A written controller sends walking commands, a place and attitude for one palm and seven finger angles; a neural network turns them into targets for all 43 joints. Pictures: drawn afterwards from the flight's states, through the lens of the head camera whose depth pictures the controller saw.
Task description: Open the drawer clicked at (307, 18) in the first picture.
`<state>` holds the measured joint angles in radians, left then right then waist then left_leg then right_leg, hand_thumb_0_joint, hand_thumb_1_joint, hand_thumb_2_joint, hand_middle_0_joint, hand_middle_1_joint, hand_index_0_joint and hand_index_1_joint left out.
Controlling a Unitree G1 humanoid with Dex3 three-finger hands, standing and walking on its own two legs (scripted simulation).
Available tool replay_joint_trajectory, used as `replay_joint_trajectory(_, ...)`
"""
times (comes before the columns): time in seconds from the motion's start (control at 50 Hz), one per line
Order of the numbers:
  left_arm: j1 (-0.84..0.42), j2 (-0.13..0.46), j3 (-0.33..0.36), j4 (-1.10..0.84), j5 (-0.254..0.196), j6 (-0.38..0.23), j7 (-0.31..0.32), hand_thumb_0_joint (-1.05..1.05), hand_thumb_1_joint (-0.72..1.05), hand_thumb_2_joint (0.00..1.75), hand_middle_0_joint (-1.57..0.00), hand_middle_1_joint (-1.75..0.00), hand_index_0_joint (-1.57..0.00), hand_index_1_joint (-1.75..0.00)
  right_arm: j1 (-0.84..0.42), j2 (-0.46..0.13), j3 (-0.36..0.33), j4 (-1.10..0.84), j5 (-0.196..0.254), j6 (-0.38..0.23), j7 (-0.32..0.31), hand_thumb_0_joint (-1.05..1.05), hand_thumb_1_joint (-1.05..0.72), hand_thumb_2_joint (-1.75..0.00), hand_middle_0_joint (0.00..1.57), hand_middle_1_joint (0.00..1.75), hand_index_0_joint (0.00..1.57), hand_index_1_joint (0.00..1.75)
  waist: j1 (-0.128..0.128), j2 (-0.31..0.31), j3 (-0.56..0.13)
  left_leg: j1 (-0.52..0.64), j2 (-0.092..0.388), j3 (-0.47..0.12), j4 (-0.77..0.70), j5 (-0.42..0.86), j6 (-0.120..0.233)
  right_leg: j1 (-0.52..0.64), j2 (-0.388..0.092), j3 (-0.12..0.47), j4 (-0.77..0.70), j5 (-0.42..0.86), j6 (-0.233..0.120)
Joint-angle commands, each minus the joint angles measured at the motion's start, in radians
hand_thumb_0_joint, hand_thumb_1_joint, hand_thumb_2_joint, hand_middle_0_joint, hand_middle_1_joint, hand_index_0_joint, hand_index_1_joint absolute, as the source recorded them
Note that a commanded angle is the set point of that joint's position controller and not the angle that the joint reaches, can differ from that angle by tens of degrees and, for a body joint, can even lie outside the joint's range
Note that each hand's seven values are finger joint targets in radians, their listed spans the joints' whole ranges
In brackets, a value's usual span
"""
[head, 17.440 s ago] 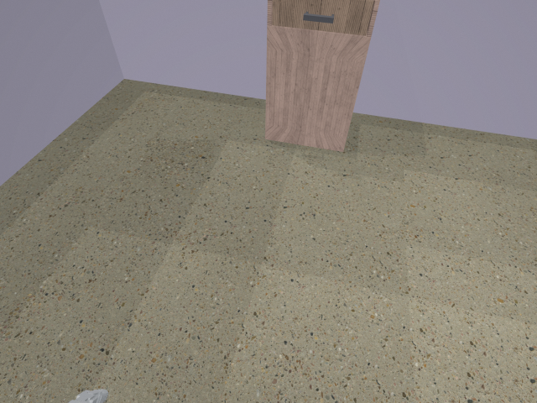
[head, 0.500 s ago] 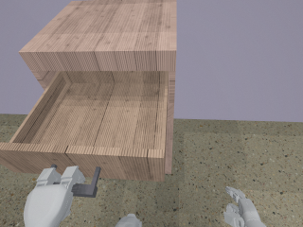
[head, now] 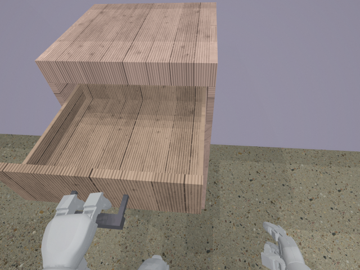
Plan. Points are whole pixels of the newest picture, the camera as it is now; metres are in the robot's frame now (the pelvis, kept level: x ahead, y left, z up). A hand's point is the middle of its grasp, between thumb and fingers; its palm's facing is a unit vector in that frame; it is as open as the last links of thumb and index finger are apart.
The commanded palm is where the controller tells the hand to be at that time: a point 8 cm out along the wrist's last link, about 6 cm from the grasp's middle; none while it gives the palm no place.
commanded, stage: lift the hand off the handle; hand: left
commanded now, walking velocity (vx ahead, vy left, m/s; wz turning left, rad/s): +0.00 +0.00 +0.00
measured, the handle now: (94, 208) +0.23 +0.21 +0.04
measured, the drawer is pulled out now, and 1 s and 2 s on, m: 0.30 0.30 0.30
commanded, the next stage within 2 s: draw the hand back to the body in 1.54 s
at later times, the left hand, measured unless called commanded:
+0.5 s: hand (90, 229) +0.19 +0.20 +0.04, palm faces +0.05 -0.15 -0.99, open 13.7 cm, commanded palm +0.17 +0.20 +0.11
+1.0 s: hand (75, 214) +0.19 +0.21 +0.10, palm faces +0.05 -0.16 -0.99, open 13.4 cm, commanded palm +0.18 +0.21 +0.18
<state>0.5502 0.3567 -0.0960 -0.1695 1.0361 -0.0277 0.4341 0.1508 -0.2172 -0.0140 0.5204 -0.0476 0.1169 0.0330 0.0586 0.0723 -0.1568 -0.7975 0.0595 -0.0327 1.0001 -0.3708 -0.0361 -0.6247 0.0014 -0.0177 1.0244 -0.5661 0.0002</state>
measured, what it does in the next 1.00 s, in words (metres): stands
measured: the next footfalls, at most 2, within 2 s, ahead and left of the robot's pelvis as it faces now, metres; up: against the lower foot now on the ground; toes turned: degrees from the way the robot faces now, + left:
none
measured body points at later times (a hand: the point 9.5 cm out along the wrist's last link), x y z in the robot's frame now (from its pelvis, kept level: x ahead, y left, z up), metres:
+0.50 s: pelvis +0.00 +0.00 +0.01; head +0.00 -0.02 +0.46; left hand +0.18 +0.21 +0.09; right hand +0.20 -0.21 -0.08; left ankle +0.07 +0.14 -0.67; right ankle -0.03 -0.12 -0.67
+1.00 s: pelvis +0.01 +0.00 +0.04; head +0.01 -0.04 +0.48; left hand +0.19 +0.22 +0.16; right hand +0.23 -0.20 -0.05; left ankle +0.07 +0.14 -0.67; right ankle -0.03 -0.12 -0.67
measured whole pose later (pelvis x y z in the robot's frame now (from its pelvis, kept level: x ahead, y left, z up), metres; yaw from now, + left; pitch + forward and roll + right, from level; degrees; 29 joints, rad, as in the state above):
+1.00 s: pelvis +0.01 +0.00 +0.04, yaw +0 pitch +3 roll -1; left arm 0.51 0.44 -0.09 -0.36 0.93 0.04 0.22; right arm 0.13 -0.23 0.01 0.54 -0.01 0.08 0.00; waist 0.08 0.10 -0.08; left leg -0.52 0.05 -0.02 0.77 -0.30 -0.04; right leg -0.35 0.00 -0.02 0.77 -0.47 0.00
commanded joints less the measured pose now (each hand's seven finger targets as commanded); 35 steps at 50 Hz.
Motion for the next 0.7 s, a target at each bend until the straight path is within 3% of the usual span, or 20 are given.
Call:
replay_joint_trajectory(0.0,-0.049,0.115,0.054,-0.161,0.002,0.01,0.021,0.0,-0.5,0.3,-0.3,-1.2,-0.3,-1.2,-0.127,-0.091,-0.034,-0.168,-0.001,-0.045,-0.009,0.0,-0.9,-0.9,0.2,0.3,0.2,0.3,-0.012,-0.064,-0.089,0.28,-0.059,0.034,-0.119,0.053,0.066,-0.147,0.036,-0.025,-0.222,0.201,-0.037)
replay_joint_trajectory(0.04,-0.051,0.119,0.064,-0.13,0.007,0.027,0.021,0.0,-0.5,0.3,-0.3,-1.2,-0.3,-1.2,-0.138,-0.093,-0.03,-0.165,0.003,-0.045,-0.017,0.0,-0.9,-0.9,0.2,0.3,0.2,0.3,-0.012,-0.061,-0.07,0.269,-0.058,0.03,-0.131,0.037,0.064,-0.141,0.041,-0.028,-0.227,0.183,-0.04)
replay_joint_trajectory(0.08,-0.117,0.086,0.016,-0.135,0.009,0.033,0.019,0.0,-0.5,0.3,-0.3,-1.2,-0.3,-1.2,-0.133,-0.089,-0.031,-0.162,0.005,-0.046,-0.022,0.0,-0.9,-0.9,0.2,0.3,0.2,0.3,-0.027,-0.055,-0.062,0.275,-0.059,0.03,-0.136,0.001,0.068,-0.154,0.037,-0.029,-0.24,0.14,-0.037)
replay_joint_trajectory(0.1,-0.147,0.11,0.037,-0.131,0.01,0.033,0.019,0.0,-0.5,0.3,-0.3,-1.2,-0.3,-1.2,-0.132,-0.091,-0.029,-0.157,0.002,-0.046,-0.025,0.0,-0.9,-0.9,0.2,0.3,0.2,0.3,-0.023,-0.065,-0.073,0.285,-0.059,0.031,-0.136,0.001,0.067,-0.159,0.037,-0.027,-0.245,0.132,-0.035)
replay_joint_trajectory(0.16,-0.128,0.104,0.03,-0.118,0.008,0.046,0.014,0.0,-0.5,0.3,-0.3,-1.2,-0.3,-1.2,-0.133,-0.089,-0.025,-0.156,0.005,-0.052,-0.029,0.0,-0.9,-0.9,0.2,0.3,0.2,0.3,-0.011,-0.071,-0.108,0.298,-0.059,0.033,-0.144,0.024,0.068,-0.13,0.037,-0.026,-0.243,0.159,-0.037)
replay_joint_trajectory(0.22,-0.125,0.092,0.012,-0.114,0.008,0.044,0.006,0.0,-0.5,0.3,-0.3,-1.2,-0.3,-1.2,-0.135,-0.087,-0.029,-0.153,0.009,-0.052,-0.031,0.0,-0.9,-0.9,0.2,0.3,0.2,0.3,-0.012,-0.052,-0.081,0.294,-0.06,0.035,-0.15,0.032,0.067,-0.118,0.04,-0.028,-0.247,0.176,-0.038)
replay_joint_trajectory(0.26,-0.147,0.12,0.032,-0.176,0.006,0.048,0.006,0.0,-0.5,0.3,-0.3,-1.2,-0.3,-1.2,-0.148,-0.087,-0.022,-0.159,0.007,-0.05,-0.029,0.0,-0.9,-0.9,0.2,0.3,0.2,0.3,-0.005,-0.027,-0.116,0.321,-0.058,0.036,-0.157,0.046,0.065,-0.106,0.037,-0.022,-0.251,0.176,-0.041)
replay_joint_trajectory(0.32,-0.159,0.121,0.022,-0.231,-0.002,0.045,0.003,0.0,-0.5,0.3,-0.3,-1.2,-0.3,-1.2,-0.143,-0.083,-0.027,-0.161,0.008,-0.054,-0.031,0.0,-0.9,-0.9,0.2,0.3,0.2,0.3,-0.013,-0.013,-0.094,0.346,-0.056,0.033,-0.167,0.049,0.068,-0.097,0.039,-0.03,-0.265,0.17,-0.043)
replay_joint_trajectory(0.34,-0.126,0.142,0.054,-0.24,-0.008,0.051,0.004,0.0,-0.5,0.3,-0.3,-1.2,-0.3,-1.2,-0.149,-0.086,-0.025,-0.165,0.01,-0.056,-0.032,0.0,-0.9,-0.9,0.2,0.3,0.2,0.3,-0.003,-0.005,-0.098,0.35,-0.053,0.033,-0.175,0.057,0.066,-0.083,0.041,-0.03,-0.271,0.172,-0.047)
replay_joint_trajectory(0.44,-0.142,0.139,0.058,-0.263,-0.015,0.075,0.0,0.0,-0.5,0.3,-0.3,-1.2,-0.3,-1.2,-0.16,-0.085,-0.022,-0.167,0.014,-0.052,-0.027,0.0,-0.9,-0.9,0.2,0.3,0.2,0.3,-0.005,-0.004,-0.074,0.368,-0.05,0.028,-0.201,0.05,0.06,-0.072,0.043,-0.036,-0.288,0.157,-0.046)
replay_joint_trajectory(0.46,-0.168,0.136,0.046,-0.267,-0.016,0.079,-0.005,0.0,-0.5,0.3,-0.3,-1.2,-0.3,-1.2,-0.165,-0.082,-0.016,-0.167,0.013,-0.052,-0.026,0.0,-0.9,-0.9,0.2,0.3,0.2,0.3,-0.006,-0.03,-0.077,0.384,-0.052,0.031,-0.2,0.052,0.064,-0.076,0.039,-0.029,-0.298,0.155,-0.041)
replay_joint_trajectory(0.48,-0.184,0.127,0.039,-0.273,-0.021,0.083,-0.01,0.0,-0.5,0.3,-0.3,-1.2,-0.3,-1.2,-0.159,-0.084,-0.024,-0.163,0.018,-0.054,-0.031,0.0,-0.9,-0.9,0.2,0.3,0.2,0.3,-0.016,-0.027,-0.062,0.385,-0.05,0.031,-0.207,0.045,0.065,-0.068,0.04,-0.032,-0.305,0.156,-0.039)
replay_joint_trajectory(0.56,-0.198,0.158,0.059,-0.33,-0.037,0.086,-0.035,0.0,-0.5,0.3,-0.3,-1.2,-0.3,-1.2,-0.168,-0.082,-0.013,-0.166,0.019,-0.066,-0.034,0.0,-0.9,-0.9,0.2,0.3,0.2,0.3,0.001,-0.021,-0.102,0.438,-0.051,0.033,-0.228,0.075,0.064,-0.032,0.034,-0.026,-0.328,0.17,-0.038)
replay_joint_trajectory(0.58,-0.2,0.144,0.044,-0.33,-0.04,0.086,-0.042,0.0,-0.5,0.3,-0.3,-1.2,-0.3,-1.2,-0.164,-0.08,-0.019,-0.162,0.024,-0.068,-0.039,0.0,-0.9,-0.9,0.2,0.3,0.2,0.3,-0.01,-0.03,-0.068,0.432,-0.05,0.033,-0.234,0.07,0.066,-0.027,0.036,-0.032,-0.336,0.175,-0.037)
replay_joint_trajectory(0.66,-0.177,0.176,0.074,-0.366,-0.047,0.079,-0.069,0.0,-0.5,0.3,-0.3,-1.2,-0.3,-1.2,-0.173,-0.08,-0.01,-0.164,0.022,-0.075,-0.032,0.0,-0.9,-0.9,0.2,0.3,0.2,0.3,0.008,-0.022,-0.074,0.472,-0.052,0.037,-0.247,0.109,0.066,-0.002,0.03,-0.022,-0.36,0.205,-0.037)
replay_joint_trajectory(0.68,-0.185,0.174,0.075,-0.363,-0.053,0.078,-0.076,0.0,-0.5,0.3,-0.3,-1.2,-0.3,-1.2,-0.172,-0.08,-0.014,-0.156,0.027,-0.075,-0.037,0.0,-0.9,-0.9,0.2,0.3,0.2,0.3,-0.002,-0.028,-0.039,0.46,-0.05,0.038,-0.255,0.098,0.065,0.005,0.029,-0.025,-0.371,0.209,-0.034)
